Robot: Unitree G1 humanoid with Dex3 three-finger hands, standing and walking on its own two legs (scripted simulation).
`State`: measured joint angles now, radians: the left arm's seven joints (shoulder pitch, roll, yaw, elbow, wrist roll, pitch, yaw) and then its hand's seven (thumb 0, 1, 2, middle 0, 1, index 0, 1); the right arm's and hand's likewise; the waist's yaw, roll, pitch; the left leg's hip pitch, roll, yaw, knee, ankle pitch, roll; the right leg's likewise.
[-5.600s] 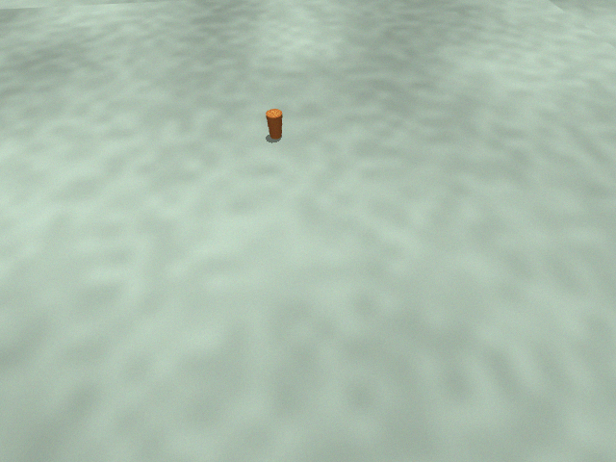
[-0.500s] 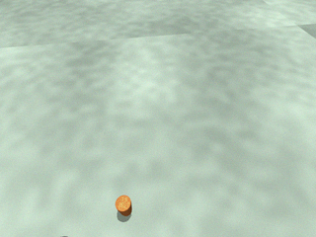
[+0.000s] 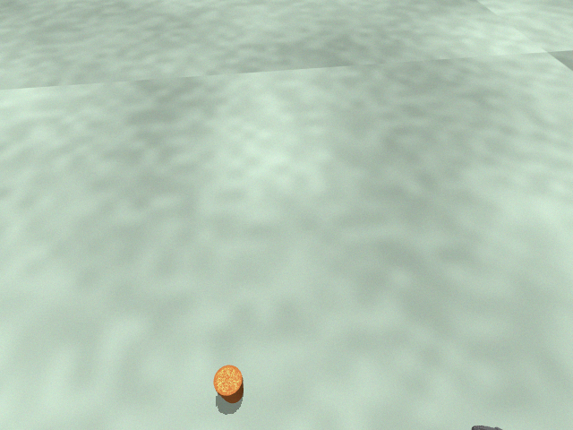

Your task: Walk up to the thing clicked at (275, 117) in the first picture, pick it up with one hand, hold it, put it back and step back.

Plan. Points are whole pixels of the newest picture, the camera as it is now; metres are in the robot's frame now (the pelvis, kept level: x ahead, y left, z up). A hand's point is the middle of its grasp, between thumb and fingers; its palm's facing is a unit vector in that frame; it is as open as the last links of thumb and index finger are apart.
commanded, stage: walk up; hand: left
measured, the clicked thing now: (230, 386) +0.37 +0.20 -0.71
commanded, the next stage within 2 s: stand in 0.82 s
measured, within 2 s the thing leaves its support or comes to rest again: neither
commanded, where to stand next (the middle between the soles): +0.04 -0.01 m, yaw +1 degrees
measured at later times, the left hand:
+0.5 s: hand out of the picture +0.08 +0.25 -0.16, palm faces -0.02 -0.95 -0.32, open 7.4 cm
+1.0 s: hand out of the picture +0.09 +0.25 -0.16, palm faces -0.02 -0.94 -0.34, open 7.4 cm
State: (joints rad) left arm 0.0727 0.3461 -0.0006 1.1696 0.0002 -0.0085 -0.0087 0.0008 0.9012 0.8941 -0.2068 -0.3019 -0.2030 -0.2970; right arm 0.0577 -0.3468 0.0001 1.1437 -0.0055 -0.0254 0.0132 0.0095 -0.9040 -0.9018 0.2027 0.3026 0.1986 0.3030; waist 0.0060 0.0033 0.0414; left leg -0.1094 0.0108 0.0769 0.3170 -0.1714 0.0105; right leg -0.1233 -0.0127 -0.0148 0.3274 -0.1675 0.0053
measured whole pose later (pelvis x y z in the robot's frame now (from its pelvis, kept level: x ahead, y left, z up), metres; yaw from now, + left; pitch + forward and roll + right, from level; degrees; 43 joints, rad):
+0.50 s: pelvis +0.00 +0.00 +0.00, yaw +0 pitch -2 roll +0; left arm 0.09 0.34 0.01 1.17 0.01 -0.01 0.00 0.00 0.90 0.89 -0.21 -0.30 -0.20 -0.30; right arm 0.09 -0.34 -0.01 1.16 -0.01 -0.01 0.01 0.01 -0.90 -0.90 0.20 0.30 0.20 0.30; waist 0.00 -0.01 0.05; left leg -0.09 0.01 0.08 0.29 -0.17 0.01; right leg -0.11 -0.01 -0.01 0.30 -0.16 0.01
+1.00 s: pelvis +0.01 +0.00 +0.00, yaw +0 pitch -2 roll +0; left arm 0.08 0.34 0.00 1.14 0.01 -0.01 0.00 0.00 0.90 0.89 -0.21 -0.30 -0.20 -0.30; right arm 0.09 -0.34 0.00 1.15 -0.01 -0.01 0.01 0.01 -0.90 -0.90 0.20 0.30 0.20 0.30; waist -0.01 0.00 0.04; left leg -0.09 0.01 0.07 0.29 -0.17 0.01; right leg -0.09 -0.01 -0.02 0.29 -0.16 0.01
